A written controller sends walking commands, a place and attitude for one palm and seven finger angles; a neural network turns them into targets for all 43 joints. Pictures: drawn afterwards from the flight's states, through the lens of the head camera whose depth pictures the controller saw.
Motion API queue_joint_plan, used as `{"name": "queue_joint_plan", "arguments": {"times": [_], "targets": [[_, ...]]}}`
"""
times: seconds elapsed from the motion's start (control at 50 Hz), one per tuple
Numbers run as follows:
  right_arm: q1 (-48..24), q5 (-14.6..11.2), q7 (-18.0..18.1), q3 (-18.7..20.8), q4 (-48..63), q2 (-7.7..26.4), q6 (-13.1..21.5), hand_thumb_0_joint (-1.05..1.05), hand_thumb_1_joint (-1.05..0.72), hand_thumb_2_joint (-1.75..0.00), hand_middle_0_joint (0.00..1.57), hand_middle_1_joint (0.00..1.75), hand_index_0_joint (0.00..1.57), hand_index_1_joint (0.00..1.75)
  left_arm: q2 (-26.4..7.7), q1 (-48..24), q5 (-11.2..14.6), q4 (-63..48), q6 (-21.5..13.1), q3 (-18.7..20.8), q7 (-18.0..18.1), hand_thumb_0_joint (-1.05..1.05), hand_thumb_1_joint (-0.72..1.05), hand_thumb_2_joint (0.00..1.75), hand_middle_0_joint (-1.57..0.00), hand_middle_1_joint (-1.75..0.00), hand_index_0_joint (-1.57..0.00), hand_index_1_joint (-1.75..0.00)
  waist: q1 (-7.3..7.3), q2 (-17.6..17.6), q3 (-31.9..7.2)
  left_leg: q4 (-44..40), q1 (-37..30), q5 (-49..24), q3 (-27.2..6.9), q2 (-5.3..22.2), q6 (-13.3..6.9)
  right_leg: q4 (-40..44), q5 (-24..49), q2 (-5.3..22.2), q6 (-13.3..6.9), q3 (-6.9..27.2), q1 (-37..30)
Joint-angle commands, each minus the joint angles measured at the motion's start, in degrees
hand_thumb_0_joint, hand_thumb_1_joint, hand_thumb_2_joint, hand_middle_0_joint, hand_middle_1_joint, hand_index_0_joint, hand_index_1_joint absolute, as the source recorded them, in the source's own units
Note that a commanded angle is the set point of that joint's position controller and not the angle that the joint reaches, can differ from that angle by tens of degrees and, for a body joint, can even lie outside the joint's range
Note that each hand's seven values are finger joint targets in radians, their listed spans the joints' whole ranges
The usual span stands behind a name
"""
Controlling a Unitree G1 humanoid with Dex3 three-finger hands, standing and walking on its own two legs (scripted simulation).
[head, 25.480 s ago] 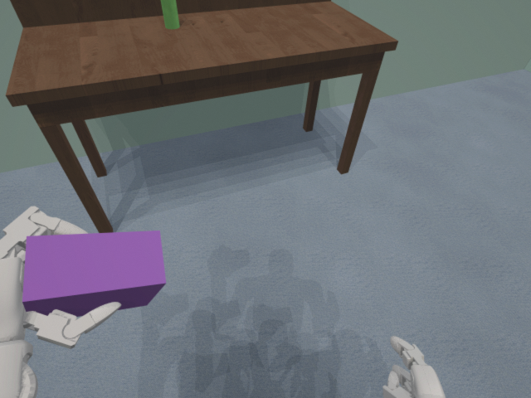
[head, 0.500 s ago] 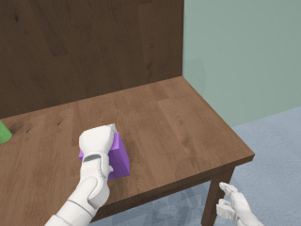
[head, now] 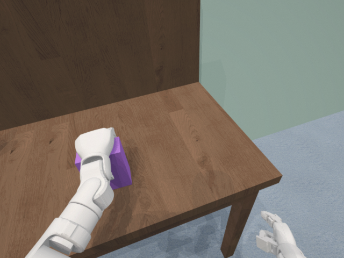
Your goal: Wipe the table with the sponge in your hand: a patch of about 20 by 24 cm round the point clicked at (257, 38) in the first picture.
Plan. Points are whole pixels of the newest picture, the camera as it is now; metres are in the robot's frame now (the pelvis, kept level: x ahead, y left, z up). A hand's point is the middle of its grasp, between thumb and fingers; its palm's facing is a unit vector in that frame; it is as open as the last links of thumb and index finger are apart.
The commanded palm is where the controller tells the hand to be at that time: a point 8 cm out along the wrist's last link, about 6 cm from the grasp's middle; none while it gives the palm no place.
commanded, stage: wipe forward along the third lane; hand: left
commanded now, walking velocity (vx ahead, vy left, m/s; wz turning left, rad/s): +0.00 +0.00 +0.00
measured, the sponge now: (108, 171) +0.33 +0.23 +0.02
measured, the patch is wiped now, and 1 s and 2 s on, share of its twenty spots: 0.95 1.00 1.00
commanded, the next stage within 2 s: wipe back along the third lane in 0.96 s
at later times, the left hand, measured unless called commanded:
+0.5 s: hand (100, 146) +0.37 +0.25 +0.07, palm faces -0.04 -0.06 -1.00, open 10.4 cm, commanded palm +0.35 +0.25 +0.12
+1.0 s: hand (98, 133) +0.42 +0.27 +0.07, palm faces -0.07 -0.02 -1.00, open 10.4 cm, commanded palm +0.40 +0.27 +0.12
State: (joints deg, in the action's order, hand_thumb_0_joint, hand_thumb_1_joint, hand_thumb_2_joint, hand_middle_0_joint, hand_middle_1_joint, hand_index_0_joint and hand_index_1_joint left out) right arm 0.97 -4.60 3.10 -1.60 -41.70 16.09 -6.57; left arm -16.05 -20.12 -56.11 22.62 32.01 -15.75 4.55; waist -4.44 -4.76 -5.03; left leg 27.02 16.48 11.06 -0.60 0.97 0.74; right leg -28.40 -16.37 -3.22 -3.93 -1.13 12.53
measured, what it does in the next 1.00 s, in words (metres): stands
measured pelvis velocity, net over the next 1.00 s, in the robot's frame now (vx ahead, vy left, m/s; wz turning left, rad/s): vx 0.01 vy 0.03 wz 0.01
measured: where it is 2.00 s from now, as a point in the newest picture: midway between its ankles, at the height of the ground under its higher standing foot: outside the picture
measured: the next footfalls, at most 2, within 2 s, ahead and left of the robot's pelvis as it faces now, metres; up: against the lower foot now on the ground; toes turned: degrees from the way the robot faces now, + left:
none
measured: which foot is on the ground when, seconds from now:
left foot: down 0.00-1.00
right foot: down 0.00-1.00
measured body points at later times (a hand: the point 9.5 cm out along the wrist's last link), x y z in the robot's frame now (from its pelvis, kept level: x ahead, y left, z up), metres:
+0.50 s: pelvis +0.01 +0.01 +0.00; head +0.00 -0.02 +0.45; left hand +0.37 +0.25 +0.13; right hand +0.21 -0.22 -0.11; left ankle +0.04 +0.14 -0.74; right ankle -0.01 -0.07 -0.74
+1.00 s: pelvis +0.01 +0.03 +0.00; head +0.02 +0.01 +0.45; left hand +0.42 +0.27 +0.13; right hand +0.17 -0.21 -0.12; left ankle +0.04 +0.14 -0.74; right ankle -0.01 -0.07 -0.74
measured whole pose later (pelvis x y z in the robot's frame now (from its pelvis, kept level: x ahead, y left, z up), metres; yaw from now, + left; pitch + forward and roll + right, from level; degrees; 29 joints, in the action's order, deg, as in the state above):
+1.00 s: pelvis +0.01 +0.03 +0.00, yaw +1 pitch +7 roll -1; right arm 6.3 -4.2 3.3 -1.1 -44.0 14.5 -7.9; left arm -17.5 -41.8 -57.4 50.7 24.5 -11.2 8.2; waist -0.8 -3.3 -6.3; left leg 28.6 23.8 11.5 -0.8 -0.9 -1.2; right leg -27.6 -15.9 -1.4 -1.4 -1.3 18.4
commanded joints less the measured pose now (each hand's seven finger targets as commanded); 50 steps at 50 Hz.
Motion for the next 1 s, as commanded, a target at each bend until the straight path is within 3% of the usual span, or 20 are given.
{"name": "queue_joint_plan", "arguments": {"times": [0.0,0.08,0.18,0.26,0.3,0.34,0.4,0.42,0.48,0.5,0.56,0.62,0.68,0.7,0.78,0.86,0.9,0.92,0.98], "targets": [[-11.3,-0.2,0.1,1.9,9.6,4.9,2.8,0.00,-0.90,-0.90,0.20,0.30,0.20,0.30,-9.9,-14.5,-1.1,-3.4,-1.2,5.6,1.0,0.00,0.10,1.30,-1.20,-1.60,-1.20,-1.60,0.16,9.5,-9.6,-0.1,-4.5,-6.3,-0.6,-3.4,-3.0,5.8,17.4,2.6,0.4,7.5,-1.0],[-10.5,-0.1,0.2,2.0,9.7,5.1,2.7,0.00,-0.90,-0.90,0.20,0.30,0.20,0.30,-9.6,-13.9,-0.3,-2.9,-2.0,5.7,1.1,0.00,0.10,1.30,-1.20,-1.60,-1.20,-1.60,0.37,11.5,-9.5,0.3,-3.4,-6.9,-0.2,-3.4,-3.1,5.5,20.7,2.9,0.9,7.5,-1.4],[-9.2,-0.1,0.3,2.1,9.2,5.3,2.5,0.00,-0.90,-0.90,0.20,0.30,0.20,0.30,-10.6,-15.9,-1.4,-1.3,-2.7,6.2,1.5,0.00,0.10,1.30,-1.20,-1.60,-1.20,-1.60,0.61,9.4,-9.4,0.2,-3.6,-7.4,-0.2,-3.3,-3.0,5.4,20.7,2.8,0.7,7.1,-0.6],[-8.7,-0.2,0.6,2.2,8.8,5.3,2.3,0.00,-0.90,-0.90,0.20,0.30,0.20,0.30,-11.0,-18.0,-1.4,0.7,-2.9,6.7,1.8,0.00,0.10,1.30,-1.20,-1.60,-1.20,-1.60,0.80,10.4,-9.6,0.0,-3.3,-6.6,-0.2,-3.2,-3.1,5.8,18.8,2.7,0.8,6.4,-0.2],[-8.6,-0.3,0.8,2.3,8.5,5.4,2.0,0.00,-0.90,-0.90,0.20,0.30,0.20,0.30,-12.1,-21.4,-1.5,1.1,-3.1,7.3,2.0,0.00,0.10,1.30,-1.20,-1.60,-1.20,-1.60,1.40,8.7,-10.2,-0.4,-3.6,-6.5,-0.2,-3.0,-3.0,5.7,17.8,2.7,0.7,6.2,-0.1],[-8.2,-0.3,0.8,2.2,8.5,5.3,1.9,0.00,-0.90,-0.90,0.20,0.30,0.20,0.30,-11.6,-21.1,-1.6,3.1,-3.0,6.8,2.1,0.00,0.10,1.30,-1.20,-1.60,-1.20,-1.60,1.16,9.3,-9.8,-0.5,-3.3,-5.9,-0.3,-3.0,-3.1,6.1,16.7,2.7,0.8,5.7,0.5],[-7.5,-0.4,1.1,2.3,7.8,5.5,1.6,0.00,-0.90,-0.90,0.20,0.30,0.20,0.30,-13.4,-25.9,-2.0,5.3,-3.4,8.0,2.3,0.00,0.10,1.30,-1.20,-1.60,-1.20,-1.60,2.01,9.9,-10.6,-1.0,-3.3,-5.4,-0.5,-2.7,-3.0,6.2,14.8,2.7,0.8,5.2,0.6],[-7.3,-0.3,1.2,2.2,8.2,5.4,1.6,0.00,-0.90,-0.90,0.20,0.30,0.20,0.30,-11.5,-26.4,-2.1,5.8,-3.5,6.0,2.3,0.00,0.10,1.30,-1.20,-1.60,-1.20,-1.60,2.08,9.3,-9.9,-1.1,-3.1,-4.9,-0.4,-2.8,-3.1,6.5,14.0,2.6,0.9,4.7,1.4],[-6.6,-0.2,1.1,2.2,7.5,5.5,1.3,0.00,-0.90,-0.90,0.20,0.30,0.20,0.30,-13.2,-27.8,-2.6,8.5,-3.9,7.4,2.5,0.00,0.10,1.30,-1.20,-1.60,-1.20,-1.60,1.80,8.2,-11.5,-1.2,-3.4,-5.1,-0.7,-2.5,-2.9,6.2,13.3,2.7,0.6,4.4,1.6],[-6.5,-0.4,1.1,2.3,7.8,5.4,1.4,0.00,-0.90,-0.90,0.20,0.30,0.20,0.30,-12.0,-30.1,-2.3,8.2,-4.3,6.5,2.4,0.00,0.10,1.30,-1.20,-1.60,-1.20,-1.60,2.46,7.7,-11.7,-1.2,-3.5,-5.2,-0.7,-2.4,-3.0,6.0,13.2,2.6,0.6,3.8,1.7],[-5.5,-0.2,1.2,2.3,7.2,5.6,1.2,0.00,-0.90,-0.90,0.20,0.30,0.20,0.30,-13.3,-31.0,-2.5,11.4,-4.8,7.3,2.7,0.00,0.10,1.30,-1.20,-1.60,-1.20,-1.60,2.46,8.2,-11.6,-1.2,-3.2,-4.6,-0.8,-2.3,-3.0,6.4,12.4,2.7,0.7,3.6,2.3],[-4.6,-0.1,0.9,2.6,7.4,5.5,1.2,0.00,-0.90,-0.90,0.20,0.30,0.20,0.30,-10.9,-33.1,-2.4,11.8,-5.7,5.6,3.1,0.00,0.10,1.30,-1.20,-1.60,-1.20,-1.60,2.87,6.2,-12.1,-1.0,-4.0,-5.3,-0.8,-2.1,-3.0,6.0,12.5,2.5,0.5,2.6,3.2],[-3.8,0.1,0.7,2.7,7.2,5.5,0.9,0.00,-0.90,-0.90,0.20,0.30,0.20,0.30,-10.9,-32.2,-2.7,13.7,-6.1,6.3,3.7,0.00,0.10,1.30,-1.20,-1.60,-1.20,-1.60,2.47,7.2,-13.9,-0.8,-3.9,-6.7,-1.0,-1.9,-3.0,5.5,14.3,2.5,0.4,2.5,2.7],[-3.7,0.0,0.6,3.0,7.2,5.5,1.0,0.00,-0.90,-0.90,0.20,0.30,0.20,0.30,-10.4,-33.7,-2.4,13.0,-6.5,6.1,3.8,0.00,0.10,1.30,-1.20,-1.60,-1.20,-1.60,3.11,7.1,-14.5,-0.7,-4.4,-7.4,-1.1,-1.7,-2.9,5.1,14.8,2.4,0.3,1.9,2.7],[-2.7,0.2,0.4,3.1,6.4,5.9,0.6,0.00,-0.90,-0.90,0.20,0.30,0.20,0.30,-11.9,-34.0,-2.3,15.9,-6.5,7.6,4.8,0.00,0.10,1.30,-1.20,-1.60,-1.20,-1.60,3.06,8.5,-13.7,-0.6,-3.6,-7.3,-1.1,-1.5,-3.1,5.4,14.9,2.4,0.6,2.1,3.5],[-1.7,0.2,0.6,2.9,5.2,5.9,0.7,0.00,-0.90,-0.90,0.20,0.30,0.20,0.30,-11.4,-40.4,-3.0,19.9,-6.7,6.2,5.3,0.00,0.10,1.30,-1.20,-1.60,-1.20,-1.60,4.58,7.7,-11.4,-1.0,-3.0,-4.8,-1.6,-1.2,-3.0,5.4,10.7,2.3,0.6,1.2,6.8],[-0.8,0.3,0.6,3.1,4.7,6.0,0.9,0.00,-0.90,-0.90,0.20,0.30,0.20,0.30,-12.0,-45.1,-3.5,20.6,-7.1,6.3,5.5,0.00,0.10,1.30,-1.20,-1.60,-1.20,-1.60,5.38,6.6,-13.3,-0.7,-3.6,-5.4,-1.7,-1.1,-3.0,4.8,11.0,2.3,0.5,0.9,6.8],[-0.1,0.4,0.6,3.2,4.5,6.1,0.9,0.00,-0.90,-0.90,0.20,0.30,0.20,0.30,-13.8,-44.0,-3.5,22.5,-7.0,7.7,5.8,0.00,0.10,1.30,-1.20,-1.60,-1.20,-1.60,4.58,6.5,-14.2,-0.6,-3.3,-5.5,-1.6,-1.2,-3.1,4.9,10.7,2.2,0.5,1.1,6.2],[1.0,0.7,0.6,3.2,4.2,6.3,0.7,0.00,-0.90,-0.90,0.20,0.30,0.20,0.30,-15.2,-44.4,-3.4,24.9,-7.5,8.8,5.8,0.00,0.10,1.30,-1.20,-1.60,-1.20,-1.60,4.79,7.6,-17.0,0.4,-2.7,-7.4,-1.0,-1.3,-3.2,4.6,14.9,2.6,0.8,1.8,4.2]]}}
